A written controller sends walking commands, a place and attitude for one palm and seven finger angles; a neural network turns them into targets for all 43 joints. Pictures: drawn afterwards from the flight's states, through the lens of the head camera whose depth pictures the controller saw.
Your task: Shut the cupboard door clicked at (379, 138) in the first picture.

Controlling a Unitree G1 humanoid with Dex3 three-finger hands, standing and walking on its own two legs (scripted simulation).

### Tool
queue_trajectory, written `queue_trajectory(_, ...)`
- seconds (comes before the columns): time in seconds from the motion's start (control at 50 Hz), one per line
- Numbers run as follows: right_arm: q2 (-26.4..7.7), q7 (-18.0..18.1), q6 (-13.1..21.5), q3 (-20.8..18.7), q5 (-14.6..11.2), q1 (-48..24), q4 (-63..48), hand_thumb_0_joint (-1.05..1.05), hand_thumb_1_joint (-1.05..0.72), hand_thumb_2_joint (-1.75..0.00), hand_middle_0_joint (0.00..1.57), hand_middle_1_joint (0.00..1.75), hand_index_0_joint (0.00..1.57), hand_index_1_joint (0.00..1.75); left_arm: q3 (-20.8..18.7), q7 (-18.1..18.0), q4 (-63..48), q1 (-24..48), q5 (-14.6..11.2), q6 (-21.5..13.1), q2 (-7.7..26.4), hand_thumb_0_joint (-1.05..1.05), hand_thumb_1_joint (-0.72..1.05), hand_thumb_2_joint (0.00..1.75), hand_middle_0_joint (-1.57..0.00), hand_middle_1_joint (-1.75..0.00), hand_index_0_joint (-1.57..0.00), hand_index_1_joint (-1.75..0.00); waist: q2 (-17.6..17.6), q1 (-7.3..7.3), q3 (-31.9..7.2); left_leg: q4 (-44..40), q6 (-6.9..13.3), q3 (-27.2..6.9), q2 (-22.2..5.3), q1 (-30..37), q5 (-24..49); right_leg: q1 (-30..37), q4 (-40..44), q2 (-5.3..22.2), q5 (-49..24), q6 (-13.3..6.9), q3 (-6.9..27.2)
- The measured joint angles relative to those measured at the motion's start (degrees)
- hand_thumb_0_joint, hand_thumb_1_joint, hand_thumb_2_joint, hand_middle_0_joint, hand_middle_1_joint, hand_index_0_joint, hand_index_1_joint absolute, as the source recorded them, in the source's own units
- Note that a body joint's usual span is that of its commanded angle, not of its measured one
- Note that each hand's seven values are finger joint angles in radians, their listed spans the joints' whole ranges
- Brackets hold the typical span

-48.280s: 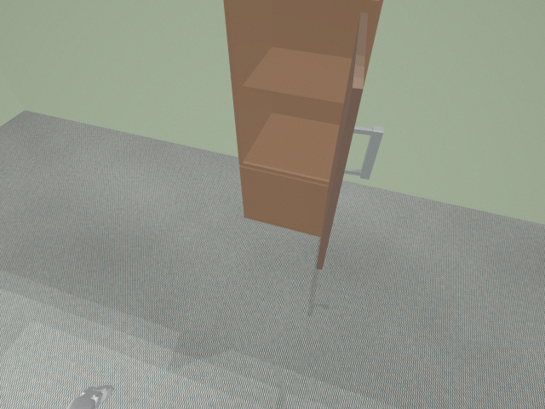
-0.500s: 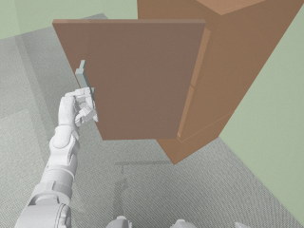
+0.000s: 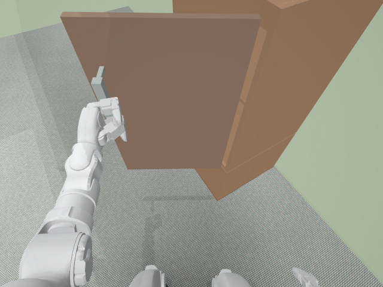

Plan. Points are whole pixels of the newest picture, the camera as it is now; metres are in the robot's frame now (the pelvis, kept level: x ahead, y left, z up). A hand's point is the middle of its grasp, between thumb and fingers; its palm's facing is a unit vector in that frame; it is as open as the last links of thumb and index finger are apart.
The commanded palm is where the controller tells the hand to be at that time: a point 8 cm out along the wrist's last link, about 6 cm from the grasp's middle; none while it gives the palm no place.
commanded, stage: push the door shut along its arc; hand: left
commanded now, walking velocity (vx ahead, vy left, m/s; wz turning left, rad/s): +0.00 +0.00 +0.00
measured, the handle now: (107, 96) +0.52 +0.19 +0.07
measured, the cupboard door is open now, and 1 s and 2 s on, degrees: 60 45 28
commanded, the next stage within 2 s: pull the fist back off the door in 1.54 s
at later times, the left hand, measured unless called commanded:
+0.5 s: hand (127, 103) +0.50 +0.14 +0.07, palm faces -0.15 -0.99 -0.02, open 3.1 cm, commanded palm +0.49 +0.19 +0.07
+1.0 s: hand (143, 86) +0.55 +0.11 +0.08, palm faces -0.30 -0.96 +0.00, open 3.1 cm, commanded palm +0.56 +0.15 +0.07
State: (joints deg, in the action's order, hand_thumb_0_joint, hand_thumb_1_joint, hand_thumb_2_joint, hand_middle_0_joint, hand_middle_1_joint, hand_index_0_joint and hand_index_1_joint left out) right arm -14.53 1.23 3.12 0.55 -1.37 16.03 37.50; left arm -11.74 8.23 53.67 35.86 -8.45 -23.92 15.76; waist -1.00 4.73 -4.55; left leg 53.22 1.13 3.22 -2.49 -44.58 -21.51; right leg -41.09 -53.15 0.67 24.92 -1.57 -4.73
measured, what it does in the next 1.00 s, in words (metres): stands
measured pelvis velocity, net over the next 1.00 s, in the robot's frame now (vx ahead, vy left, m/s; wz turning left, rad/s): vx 0.00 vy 0.01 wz -0.04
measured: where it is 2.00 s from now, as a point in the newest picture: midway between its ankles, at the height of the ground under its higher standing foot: outside the picture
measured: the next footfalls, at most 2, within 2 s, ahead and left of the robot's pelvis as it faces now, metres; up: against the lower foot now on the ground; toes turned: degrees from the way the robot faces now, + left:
none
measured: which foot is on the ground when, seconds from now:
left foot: down 0.00-1.00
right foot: down 0.00-1.00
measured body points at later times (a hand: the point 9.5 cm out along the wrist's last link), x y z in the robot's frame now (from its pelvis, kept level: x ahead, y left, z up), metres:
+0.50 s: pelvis +0.01 +0.00 -0.01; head +0.11 +0.01 +0.42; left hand +0.50 +0.20 +0.08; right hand +0.02 -0.27 -0.13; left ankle +0.04 +0.11 -0.68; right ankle +0.01 -0.10 -0.68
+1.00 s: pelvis +0.00 +0.01 -0.03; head +0.15 +0.02 +0.39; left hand +0.56 +0.16 +0.08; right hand -0.03 -0.26 -0.14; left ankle +0.04 +0.11 -0.68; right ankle +0.01 -0.10 -0.68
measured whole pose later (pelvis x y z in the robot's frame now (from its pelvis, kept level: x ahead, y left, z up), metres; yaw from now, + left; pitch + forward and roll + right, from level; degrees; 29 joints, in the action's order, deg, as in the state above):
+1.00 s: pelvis +0.00 +0.01 -0.03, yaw -2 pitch +24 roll -4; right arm -16.3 0.5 2.3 1.9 -0.1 22.5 38.1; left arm -16.8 22.1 75.8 67.5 -4.4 -17.4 31.4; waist -2.9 13.7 -5.1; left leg 63.8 2.1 2.2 -4.4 -63.1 -24.6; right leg -58.3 -60.8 -0.8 26.3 -1.1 -5.2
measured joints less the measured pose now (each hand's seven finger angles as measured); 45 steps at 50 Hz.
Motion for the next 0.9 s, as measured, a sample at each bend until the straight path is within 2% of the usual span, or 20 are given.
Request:
queue_trajectory(0.1,-0.2,-0.2,0.0,0.0,0.2,0.6,0.3,0.01,-0.90,-0.90,0.21,0.30,0.20,0.30,-1.6,2.0,4.4,5.3,0.5,-0.9,2.4,0.02,0.90,0.90,-1.31,-1.50,-1.30,-1.50,-0.1,0.96,-0.5,1.4,-0.1,-0.1,-0.2,-2.5,-0.5,-2.5,-1.3,-0.1,0.5,-0.1,0.0)
queue_trajectory(0.18,-0.6,-0.4,-0.9,-0.1,0.2,2.2,0.6,0.01,-0.90,-0.90,0.21,0.30,0.20,0.30,-2.3,4.2,8.1,7.9,0.4,0.3,4.2,0.02,0.90,0.90,-1.32,-1.50,-1.30,-1.50,-0.5,1.41,-0.9,2.1,0.0,0.0,-0.3,-3.9,-0.9,-3.9,-2.0,-0.2,0.8,-0.1,0.1)
queue_trajectory(0.34,-1.0,-0.4,-1.7,-0.4,0.3,4.7,1.3,0.01,-0.90,-0.90,0.21,0.30,0.20,0.30,-4.1,7.5,9.6,10.5,-0.3,0.6,6.0,0.02,0.90,0.90,-1.31,-1.50,-1.30,-1.50,-0.6,2.58,-1.1,3.3,0.0,0.0,-0.7,-6.0,-1.6,-6.0,-2.8,-0.6,1.2,-0.1,0.2)
queue_trajectory(0.46,-1.2,-0.4,-2.2,-0.2,0.2,5.4,1.3,0.01,-0.90,-0.90,0.21,0.30,0.20,0.30,-5.3,9.2,12.0,13.2,0.5,1.2,8.2,0.02,0.90,0.90,-1.30,-1.50,-1.30,-1.50,-0.6,3.86,-1.1,4.3,0.0,-0.2,-1.1,-7.4,-2.0,-7.1,-3.2,-0.9,1.3,-0.1,0.0)
queue_trajectory(0.66,-1.6,-0.6,-2.1,0.1,0.4,5.5,1.0,0.01,-0.90,-0.90,0.21,0.30,0.20,0.30,-4.5,11.8,15.5,18.9,0.6,2.6,9.8,0.02,0.90,0.90,-1.30,-1.50,-1.30,-1.50,-1.3,5.20,-1.2,5.6,0.3,-0.5,-1.2,-9.8,-2.2,-9.1,-3.8,-1.1,1.1,0.1,-0.1)
queue_trajectory(0.76,-1.6,-0.7,-1.8,0.8,0.6,5.3,0.1,0.01,-0.90,-0.90,0.21,0.30,0.20,0.30,-5.6,11.8,18.6,23.0,1.9,3.8,12.0,0.02,0.90,0.90,-1.30,-1.50,-1.30,-1.50,-1.2,6.48,-1.1,6.9,0.5,-0.6,-1.4,-12.2,-2.3,-11.3,-4.9,-1.2,1.1,0.2,-0.2)
queue_trajectory(0.9,-1.7,-0.9,-1.2,1.0,1.0,5.9,0.4,0.01,-0.90,-0.90,0.21,0.30,0.20,0.30,-4.5,13.1,20.5,28.0,3.2,4.6,14.3,0.02,0.90,0.90,-1.30,-1.50,-1.30,-1.50,-1.6,7.66,-0.8,9.3,0.7,-0.9,-1.6,-16.3,-2.7,-15.1,-6.8,-1.3,1.3,0.3,-0.5)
